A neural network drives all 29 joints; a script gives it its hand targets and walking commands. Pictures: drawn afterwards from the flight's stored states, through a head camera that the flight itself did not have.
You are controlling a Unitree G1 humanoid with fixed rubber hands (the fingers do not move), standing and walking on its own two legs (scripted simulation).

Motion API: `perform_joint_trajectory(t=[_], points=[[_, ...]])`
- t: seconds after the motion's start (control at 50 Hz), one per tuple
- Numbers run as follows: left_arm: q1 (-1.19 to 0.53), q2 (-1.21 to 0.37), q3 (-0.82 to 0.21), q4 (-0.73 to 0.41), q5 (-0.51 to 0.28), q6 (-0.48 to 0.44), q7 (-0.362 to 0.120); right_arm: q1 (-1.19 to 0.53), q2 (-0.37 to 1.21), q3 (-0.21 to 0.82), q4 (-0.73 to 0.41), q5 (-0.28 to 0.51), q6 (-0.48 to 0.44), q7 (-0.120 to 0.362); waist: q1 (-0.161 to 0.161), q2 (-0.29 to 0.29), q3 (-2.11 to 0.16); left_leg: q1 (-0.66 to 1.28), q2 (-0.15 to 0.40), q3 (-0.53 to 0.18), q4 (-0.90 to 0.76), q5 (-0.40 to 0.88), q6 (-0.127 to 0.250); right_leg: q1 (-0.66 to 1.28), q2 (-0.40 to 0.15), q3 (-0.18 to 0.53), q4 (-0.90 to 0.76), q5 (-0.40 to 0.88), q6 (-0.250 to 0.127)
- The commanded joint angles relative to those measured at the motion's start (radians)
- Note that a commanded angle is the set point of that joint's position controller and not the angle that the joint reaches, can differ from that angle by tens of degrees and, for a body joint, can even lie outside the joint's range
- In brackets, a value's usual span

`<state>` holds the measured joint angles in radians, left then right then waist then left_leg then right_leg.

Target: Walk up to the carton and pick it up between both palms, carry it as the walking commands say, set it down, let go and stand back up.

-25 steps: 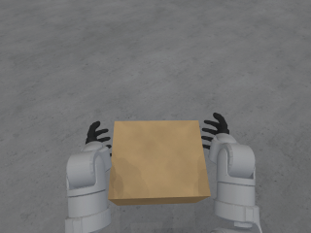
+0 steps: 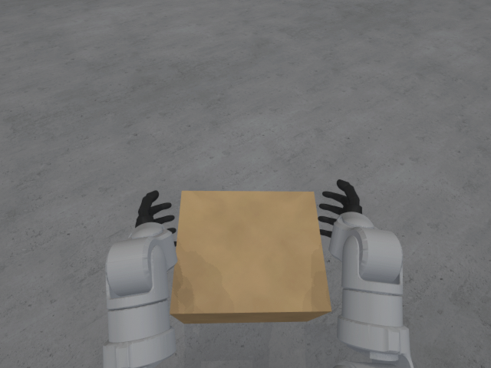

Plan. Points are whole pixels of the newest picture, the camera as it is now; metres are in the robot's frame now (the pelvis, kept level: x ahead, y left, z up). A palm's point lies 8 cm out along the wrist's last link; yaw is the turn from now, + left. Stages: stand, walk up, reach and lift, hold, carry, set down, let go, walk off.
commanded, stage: carry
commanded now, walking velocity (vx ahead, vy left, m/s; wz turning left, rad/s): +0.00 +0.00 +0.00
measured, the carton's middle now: (247, 259) +0.32 +0.01 -0.02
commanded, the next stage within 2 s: none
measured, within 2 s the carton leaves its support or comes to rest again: neither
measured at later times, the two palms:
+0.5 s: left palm (179, 145) +0.56 +0.15 +0.04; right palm (318, 145) +0.56 -0.15 +0.04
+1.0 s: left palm (196, 80) +0.89 +0.15 +0.00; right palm (299, 85) +0.87 -0.16 +0.00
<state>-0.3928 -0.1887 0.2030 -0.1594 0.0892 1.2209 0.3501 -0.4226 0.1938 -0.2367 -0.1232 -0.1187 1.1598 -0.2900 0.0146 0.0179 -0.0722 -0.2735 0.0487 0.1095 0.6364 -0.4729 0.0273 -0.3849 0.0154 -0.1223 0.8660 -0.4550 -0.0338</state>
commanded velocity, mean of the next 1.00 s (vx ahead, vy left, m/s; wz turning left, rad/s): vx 0.00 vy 0.00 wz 0.00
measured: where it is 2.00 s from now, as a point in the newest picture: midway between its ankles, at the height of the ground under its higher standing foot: (236, 161)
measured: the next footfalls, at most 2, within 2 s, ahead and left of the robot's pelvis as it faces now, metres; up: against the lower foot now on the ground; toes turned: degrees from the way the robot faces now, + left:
right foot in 0.10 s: +0.11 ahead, -0.08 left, +0.00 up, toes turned -7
left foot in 0.30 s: +0.08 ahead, +0.09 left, +0.01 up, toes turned +5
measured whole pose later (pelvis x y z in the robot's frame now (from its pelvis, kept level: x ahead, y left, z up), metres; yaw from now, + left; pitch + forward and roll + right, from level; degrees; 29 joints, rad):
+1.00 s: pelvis +0.58 +0.03 -0.07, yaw +0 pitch +7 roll -2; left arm -0.24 -0.15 0.10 -0.16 0.11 1.00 0.20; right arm -0.25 0.15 -0.20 -0.17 -0.12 0.97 -0.13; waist -0.06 0.06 -0.07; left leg -0.26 -0.02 0.01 1.13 -0.71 0.03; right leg -0.63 0.05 -0.12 1.08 -0.58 -0.08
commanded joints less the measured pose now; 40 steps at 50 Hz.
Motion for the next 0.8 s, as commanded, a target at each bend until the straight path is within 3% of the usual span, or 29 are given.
perform_joint_trajectory(t=[0.0, 0.04, 0.06, 0.08, 0.1, 0.12, 0.18, 0.26, 0.28, 0.3, 0.32, 0.34, 0.36, 0.38, 0.4, 0.44, 0.46, 0.48, 0.5, 0.52, 0.56, 0.6, 0.64, 0.66, 0.68, 0.7, 0.72, 0.74, 0.78], points=[[-0.677, -0.96, -0.695, -0.065, -0.445, 0.003, -0.495, -0.531, 0.951, 0.663, -0.028, 0.462, 0.065, 0.467, -0.057, 0.217, -0.308, 0.834, 0.23, -0.258, -0.036, 1.756, 0.111, -0.539, 0.037, -0.036, -0.037, -0.021, 0.032], [-0.667, -0.978, -0.702, -0.073, -0.447, -0.003, -0.497, -0.542, 0.961, 0.678, -0.064, 0.466, 0.058, 0.464, -0.052, 0.2, -0.39, 0.633, 0.163, -0.122, 0.03, 1.666, 0.049, -0.209, 0.048, -0.048, -0.342, 0.203, 0.013], [-0.602, -0.981, -0.682, -0.042, -0.426, -0.006, -0.498, -0.523, 0.965, 0.683, -0.054, 0.467, 0.058, 0.463, -0.03, 0.161, -0.458, 0.506, 0.145, -0.056, 0.108, 1.59, 0.016, 0.03, 0.043, -0.075, -0.442, 0.425, 0.004], [-0.621, -0.982, -0.682, -0.042, -0.428, -0.012, -0.505, -0.519, 0.964, 0.68, -0.041, 0.465, 0.052, 0.465, -0.019, 0.11, -0.524, 0.273, 0.107, -0.015, 0.209, 1.369, -0.024, 0.321, -0.015, -0.04, -0.438, 0.84, -0.025], [-0.557, -0.988, -0.668, -0.002, -0.415, -0.019, -0.506, -0.522, 0.959, 0.688, -0.044, 0.462, 0.059, 0.463, 0.005, -0.114, -0.584, -0.046, 0.015, 0.018, 0.359, 0.824, -0.067, 0.652, -0.199, 0.17, -0.258, 1.617, -0.124], [-0.567, -0.982, -0.659, -0.011, -0.407, -0.03, -0.503, -0.538, 0.984, 0.71, -0.042, 0.473, 0.056, 0.467, 0.014, -0.329, -0.531, -0.334, -0.106, 0.007, 0.522, -0.027, -0.087, 0.841, -0.341, 0.331, -0.221, 2.015, -0.218], [-0.588, -0.982, -0.635, -0.007, -0.366, -0.042, -0.5, -0.538, 0.987, 0.715, -0.002, 0.479, 0.038, 0.482, 0.003, -0.141, -0.29, -0.408, -0.05, -0.083, 0.285, -0.144, -0.031, 0.64, -0.353, 0.313, -0.351, 1.61, -0.197], [-0.571, -0.939, -0.563, 0.159, -0.303, -0.084, -0.499, -0.468, 0.941, 0.603, 0.204, 0.374, 0.001, 0.486, -0.029, -0.213, -0.309, -0.12, -0.041, -0.017, -0.127, 0.185, -0.029, 0.497, -0.243, 0.128, -0.254, 1.503, -0.094], [-0.524, -0.908, -0.521, 0.206, -0.262, -0.118, -0.498, -0.42, 0.921, 0.555, 0.276, 0.332, -0.032, 0.494, -0.036, -0.163, -0.36, 0.072, -0.023, -0.03, -0.231, 0.49, -0.022, 0.4, -0.213, 0.079, -0.18, 1.441, -0.048], [-0.545, -0.912, -0.554, 0.158, -0.285, -0.135, -0.495, -0.386, 0.915, 0.558, 0.255, 0.323, -0.055, 0.496, -0.059, 0.04, -0.427, 0.398, 0.081, -0.159, -0.101, 1.281, 0.02, 0.103, -0.117, 0.02, 0.031, 1.069, 0.022], [-0.655, -0.958, -0.694, -0.082, -0.407, -0.126, -0.493, -0.442, 0.952, 0.673, 0.034, 0.424, -0.052, 0.487, -0.075, 0.327, -0.428, 0.711, 0.2, -0.285, 0.029, 2.178, 0.066, -0.28, 0.011, -0.064, 0.264, 0.322, 0.064], [-0.608, -0.958, -0.692, -0.033, -0.4, -0.12, -0.491, -0.385, 0.949, 0.639, 0.091, 0.408, -0.045, 0.478, -0.065, 0.385, -0.34, 0.846, 0.212, -0.316, 0.032, 2.314, 0.074, -0.54, 0.109, -0.065, 0.355, -0.172, 0.039], [-0.576, -0.93, -0.658, 0.047, -0.377, -0.119, -0.49, -0.394, 0.911, 0.602, 0.122, 0.382, -0.048, 0.474, -0.059, 0.273, -0.301, 0.841, 0.202, -0.318, -0.011, 2.175, 0.037, -0.604, 0.082, -0.052, 0.342, -0.146, 0.018], [-0.528, -0.875, -0.539, 0.215, -0.287, -0.154, -0.489, -0.408, 0.855, 0.525, 0.238, 0.305, -0.08, 0.469, -0.067, 0.174, -0.287, 0.887, 0.2, -0.327, 0.004, 2.076, 0.057, -0.682, 0.077, -0.072, 0.255, -0.169, 0.007], [-0.571, -0.892, -0.632, 0.02, -0.357, -0.156, -0.481, -0.499, 0.87, 0.63, 0.026, 0.393, -0.078, 0.463, -0.061, 0.176, -0.3, 0.858, 0.181, -0.291, 0.046, 2.018, 0.058, -0.626, 0.075, -0.073, 0.127, -0.138, 0.0], [-0.526, -0.876, -0.591, 0.112, -0.3, -0.183, -0.482, -0.45, 0.843, 0.565, 0.116, 0.337, -0.108, 0.457, -0.042, 0.25, -0.41, 0.621, 0.089, -0.133, 0.146, 1.976, -0.008, -0.221, 0.108, -0.127, -0.235, 0.129, -0.022], [-0.502, -0.894, -0.621, 0.075, -0.306, -0.19, -0.483, -0.399, 0.853, 0.59, 0.089, 0.35, -0.115, 0.455, -0.019, 0.19, -0.463, 0.421, 0.092, -0.094, 0.331, 1.885, -0.035, 0.062, 0.087, -0.098, -0.373, 0.366, -0.036], [-0.543, -0.919, -0.722, -0.127, -0.392, -0.177, -0.483, -0.424, 0.888, 0.696, -0.06, 0.434, -0.093, 0.456, 0.021, 0.073, -0.555, 0.088, 0.041, -0.029, 0.586, 1.431, -0.085, 0.477, -0.056, 0.05, -0.355, 1.147, -0.099], [-0.37, -0.912, -0.618, 0.091, -0.286, -0.196, -0.486, -0.427, 0.881, 0.667, 0.048, 0.382, -0.093, 0.469, 0.06, -0.327, -0.562, -0.369, -0.132, -0.014, 0.861, 0.263, -0.135, 0.836, -0.304, 0.363, -0.184, 1.992, -0.293], [-0.389, -0.93, -0.625, 0.098, -0.284, -0.207, -0.486, -0.432, 0.876, 0.667, 0.057, 0.377, -0.105, 0.483, 0.039, -0.358, -0.445, -0.474, -0.183, -0.12, 0.917, -0.196, -0.111, 0.775, -0.371, 0.446, -0.248, 2.054, -0.334], [-0.473, -0.954, -0.651, 0.006, -0.301, -0.206, -0.483, -0.488, 0.875, 0.679, -0.024, 0.4, -0.123, 0.488, 0.04, -0.113, -0.209, -0.646, -0.127, -0.197, 0.836, -0.295, -0.052, 0.634, -0.369, 0.491, -0.329, 1.626, -0.302], [-0.487, -0.92, -0.641, 0.002, -0.304, -0.203, -0.473, -0.393, 0.845, 0.606, 0.082, 0.337, -0.124, 0.477, 0.038, -0.103, -0.179, -0.798, -0.065, -0.257, 0.711, -0.407, -0.02, 0.713, -0.375, 0.497, -0.251, 1.509, -0.255], [-0.496, -0.909, -0.655, -0.003, -0.311, -0.231, -0.474, -0.362, 0.829, 0.578, 0.097, 0.306, -0.156, 0.467, 0.015, -0.129, -0.238, -0.715, -0.036, -0.155, 0.377, -0.217, -0.016, 0.702, -0.301, 0.366, -0.207, 1.409, -0.17], [-0.498, -0.913, -0.728, -0.135, -0.376, -0.218, -0.476, -0.391, 0.845, 0.667, -0.054, 0.369, -0.147, 0.458, -0.004, -0.154, -0.269, -0.422, -0.068, -0.06, 0.136, 0.02, -0.016, 0.513, -0.231, 0.218, -0.214, 1.37, -0.123], [-0.431, -0.878, -0.686, -0.036, -0.341, -0.21, -0.485, -0.315, 0.829, 0.622, 0.037, 0.315, -0.149, 0.452, -0.03, -0.197, -0.318, -0.13, -0.141, 0.02, 0.006, 0.255, -0.019, 0.363, -0.165, 0.088, -0.114, 1.425, -0.093], [-0.36, -0.841, -0.61, 0.111, -0.273, -0.229, -0.49, -0.238, 0.818, 0.563, 0.175, 0.248, -0.168, 0.455, -0.071, -0.199, -0.371, 0.15, -0.123, -0.024, -0.115, 0.606, -0.01, 0.214, -0.148, 0.016, 0.076, 1.328, -0.051], [-0.444, -0.874, -0.75, -0.114, -0.387, -0.21, -0.49, -0.251, 0.849, 0.662, -0.005, 0.326, -0.162, 0.457, -0.071, 0.096, -0.461, 0.439, 0.131, -0.38, -0.057, 1.565, 0.131, -0.029, -0.036, 0.023, 0.383, 0.643, 0.068], [-0.527, -0.868, -0.774, -0.169, -0.43, -0.205, -0.49, -0.295, 0.842, 0.662, -0.023, 0.338, -0.162, 0.444, -0.048, 0.419, -0.44, 0.675, 0.22, -0.54, 0.055, 2.37, 0.196, -0.293, 0.122, 0.061, 0.587, -0.115, 0.082], [-0.312, -0.792, -0.533, 0.259, -0.229, -0.279, -0.496, -0.125, 0.772, 0.46, 0.352, 0.142, -0.216, 0.44, -0.076, 0.22, -0.329, 0.772, 0.192, -0.485, 0.004, 2.166, 0.14, -0.6, 0.105, 0.06, 0.69, -0.205, 0.02]])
